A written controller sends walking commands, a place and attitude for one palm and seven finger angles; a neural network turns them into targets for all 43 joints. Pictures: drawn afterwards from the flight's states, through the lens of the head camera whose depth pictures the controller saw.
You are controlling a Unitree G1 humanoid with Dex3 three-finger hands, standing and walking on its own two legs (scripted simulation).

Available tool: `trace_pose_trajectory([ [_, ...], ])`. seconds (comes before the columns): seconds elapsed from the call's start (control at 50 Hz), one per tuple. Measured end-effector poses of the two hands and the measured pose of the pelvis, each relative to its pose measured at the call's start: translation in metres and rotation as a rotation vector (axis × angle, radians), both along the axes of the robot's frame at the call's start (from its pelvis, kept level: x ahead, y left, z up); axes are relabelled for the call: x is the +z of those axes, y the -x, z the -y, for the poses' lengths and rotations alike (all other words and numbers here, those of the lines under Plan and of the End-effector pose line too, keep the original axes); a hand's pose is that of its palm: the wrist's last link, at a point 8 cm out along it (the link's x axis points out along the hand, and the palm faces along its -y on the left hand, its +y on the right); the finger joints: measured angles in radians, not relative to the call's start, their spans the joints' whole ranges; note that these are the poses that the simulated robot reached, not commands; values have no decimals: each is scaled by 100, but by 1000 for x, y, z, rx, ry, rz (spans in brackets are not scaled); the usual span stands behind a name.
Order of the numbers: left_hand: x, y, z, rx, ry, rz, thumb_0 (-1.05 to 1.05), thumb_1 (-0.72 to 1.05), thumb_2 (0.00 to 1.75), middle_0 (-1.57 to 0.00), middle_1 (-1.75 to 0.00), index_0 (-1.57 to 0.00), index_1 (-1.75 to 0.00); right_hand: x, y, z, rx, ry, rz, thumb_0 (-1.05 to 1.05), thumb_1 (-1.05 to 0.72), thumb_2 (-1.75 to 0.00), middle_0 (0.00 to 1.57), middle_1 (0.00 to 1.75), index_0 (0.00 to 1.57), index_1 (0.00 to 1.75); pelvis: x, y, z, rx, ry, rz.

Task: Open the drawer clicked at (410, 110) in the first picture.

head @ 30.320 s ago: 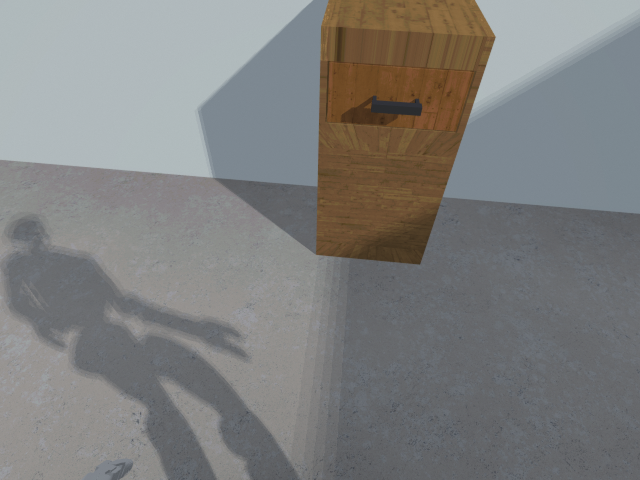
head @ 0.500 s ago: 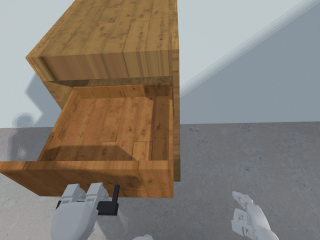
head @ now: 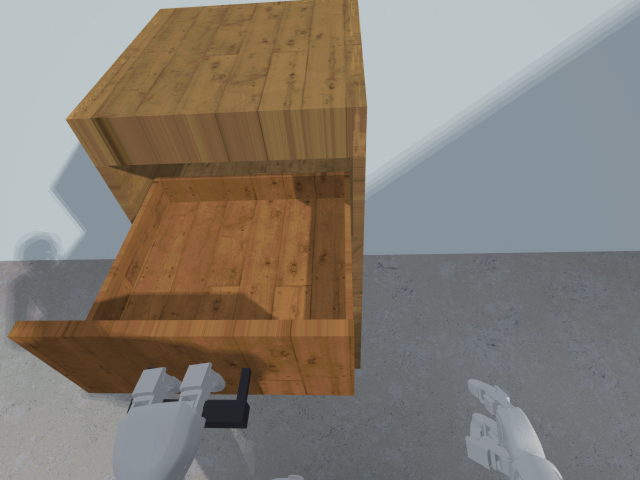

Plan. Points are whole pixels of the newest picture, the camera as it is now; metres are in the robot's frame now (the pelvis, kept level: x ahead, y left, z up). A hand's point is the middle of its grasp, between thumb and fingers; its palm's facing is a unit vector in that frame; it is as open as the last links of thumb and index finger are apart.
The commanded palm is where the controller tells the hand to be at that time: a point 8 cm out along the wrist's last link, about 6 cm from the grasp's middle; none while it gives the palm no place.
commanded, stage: lift the hand off the handle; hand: left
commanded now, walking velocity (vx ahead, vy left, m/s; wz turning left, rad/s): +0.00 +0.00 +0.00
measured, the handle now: (193, 394) +0.22 +0.18 +0.01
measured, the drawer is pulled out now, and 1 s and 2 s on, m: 0.30 0.30 0.30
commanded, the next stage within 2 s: draw the hand back to the body in 1.56 s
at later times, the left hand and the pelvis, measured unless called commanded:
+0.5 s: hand (189, 433) +0.18 +0.18 +0.01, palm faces +0.02 -0.18 -0.98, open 13.6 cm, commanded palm +0.15 +0.17 +0.08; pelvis -0.01 +0.01 +0.01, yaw +0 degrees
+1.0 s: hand (175, 414) +0.18 +0.17 +0.07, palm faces +0.04 -0.20 -0.98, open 13.4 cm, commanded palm +0.15 +0.17 +0.15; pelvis +0.01 +0.01 +0.03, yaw -1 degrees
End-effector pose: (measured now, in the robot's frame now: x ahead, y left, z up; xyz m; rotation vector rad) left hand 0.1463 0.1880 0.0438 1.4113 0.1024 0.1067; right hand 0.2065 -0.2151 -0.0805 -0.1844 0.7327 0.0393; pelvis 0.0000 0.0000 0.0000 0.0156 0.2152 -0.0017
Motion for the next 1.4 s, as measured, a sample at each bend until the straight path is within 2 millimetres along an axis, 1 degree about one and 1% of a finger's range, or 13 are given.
trace_pose_trajectory([
  [0.22, -2, -3, 1, 6, -6, 30, 0, -48, 30, -27, -120, -32, -120, -9, 6, -23, 30, -29, -33, 1, -90, -90, 20, 30, 20, 30, -3, 5, -8, 9, 6, 2],
  [0.32, -2, -5, 0, 1, -6, 31, 0, -49, 30, -29, -120, -33, -123, -7, 8, -28, 30, -33, -39, 1, -90, -90, 20, 30, 20, 30, -1, 9, -10, 12, 11, 13],
  [0.4, 3, -6, 2, -4, 10, 10, 0, -49, 30, -30, -120, -34, -124, -1, 10, -28, 18, -36, -34, 1, -90, -90, 20, 30, 20, 30, 4, 9, -12, 11, 14, 32],
  [0.62, 31, -8, 7, -55, 36, 37, 0, -49, 30, -35, -122, -36, -122, 21, 7, -23, 2, -35, 14, 1, -90, -90, 20, 30, 20, 30, 14, 6, -16, -5, 18, 80],
  [0.78, 47, -9, 6, -64, 40, 31, 0, -49, 30, -37, -123, -37, -122, 27, 2, -27, 10, -50, 22, 1, -90, -90, 20, 30, 20, 30, 21, 2, -16, -15, 18, 104],
  [0.92, 69, -9, 6, -63, 55, 50, 0, -49, 30, -37, -123, -38, -122, 32, -4, -32, 26, -78, 34, 1, -90, -90, 20, 30, 20, 30, 26, -3, -15, -18, 19, 121],
  [1.06, 81, -11, 6, -70, 49, 28, 0, -49, 30, -39, -124, -39, -123, 35, -10, -34, 36, -90, 33, 1, -90, -90, 20, 30, 20, 30, 31, -8, -13, -24, 17, 134],
  [1.22, 113, -11, 10, -77, 56, 94, -1, -49, 30, -40, -124, -38, -122, 40, -17, -31, 52, -103, 50, 1, -90, -90, 20, 30, 20, 30, 34, -13, -11, -25, 16, 148],
  [1.32, 135, -18, 13, -86, 41, 166, -1, -49, 30, -37, -122, -35, -121, 42, -21, -31, 56, -118, 52, 1, -90, -90, 20, 30, 20, 30, 37, -14, -9, -27, 13, 157],
  [1.4, 147, -24, 11, -72, 48, 172, 0, -49, 30, -34, -121, -34, -120, 48, -23, -31, 53, -138, 57, 1, -90, -90, 20, 30, 20, 30, 41, -16, -6, -29, 10, 170],
])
